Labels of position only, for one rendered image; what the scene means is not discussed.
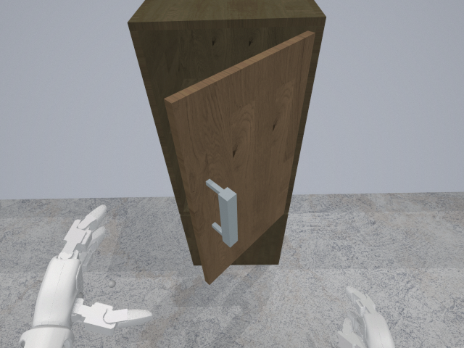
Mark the right robot hand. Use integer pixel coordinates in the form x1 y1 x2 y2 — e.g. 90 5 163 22
338 286 395 348

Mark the cupboard door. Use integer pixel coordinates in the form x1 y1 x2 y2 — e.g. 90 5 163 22
164 31 315 285

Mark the left robot hand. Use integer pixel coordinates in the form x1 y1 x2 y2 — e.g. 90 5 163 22
32 204 153 336

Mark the handle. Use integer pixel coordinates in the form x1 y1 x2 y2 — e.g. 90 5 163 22
206 179 238 248

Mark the left robot forearm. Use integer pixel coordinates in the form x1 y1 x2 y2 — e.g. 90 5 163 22
19 325 75 348

